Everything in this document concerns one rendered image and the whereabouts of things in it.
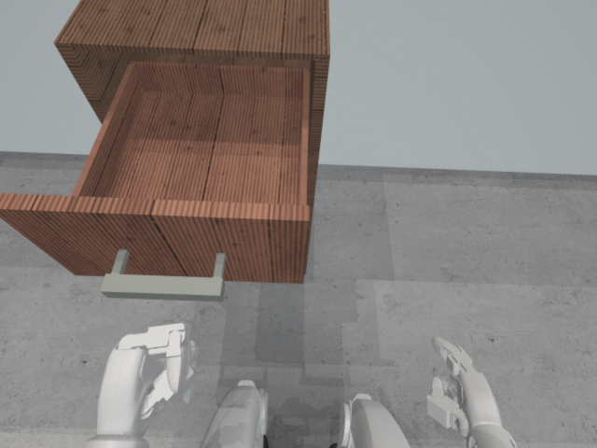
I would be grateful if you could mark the handle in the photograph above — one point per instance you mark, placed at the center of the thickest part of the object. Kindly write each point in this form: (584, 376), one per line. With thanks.
(158, 287)

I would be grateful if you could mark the right robot forearm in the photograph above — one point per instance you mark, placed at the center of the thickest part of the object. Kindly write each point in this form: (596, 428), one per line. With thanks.
(489, 436)

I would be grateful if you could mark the drawer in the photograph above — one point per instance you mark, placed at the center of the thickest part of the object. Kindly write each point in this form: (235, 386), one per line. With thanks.
(191, 160)

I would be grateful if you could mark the left robot hand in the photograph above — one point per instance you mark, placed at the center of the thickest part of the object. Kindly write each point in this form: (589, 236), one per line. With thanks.
(163, 357)

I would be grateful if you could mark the right robot hand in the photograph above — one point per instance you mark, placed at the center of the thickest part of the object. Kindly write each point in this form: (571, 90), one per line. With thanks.
(470, 401)

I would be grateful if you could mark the cabinet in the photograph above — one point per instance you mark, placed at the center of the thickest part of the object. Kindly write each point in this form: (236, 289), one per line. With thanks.
(101, 37)

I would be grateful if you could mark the robot right thigh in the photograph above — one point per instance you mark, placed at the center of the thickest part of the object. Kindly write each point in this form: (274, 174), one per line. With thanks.
(365, 423)

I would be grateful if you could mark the robot thigh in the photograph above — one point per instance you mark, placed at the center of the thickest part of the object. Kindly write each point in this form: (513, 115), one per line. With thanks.
(365, 423)
(240, 417)

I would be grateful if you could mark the robot left thigh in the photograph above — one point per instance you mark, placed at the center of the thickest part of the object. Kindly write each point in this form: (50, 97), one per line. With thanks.
(240, 417)

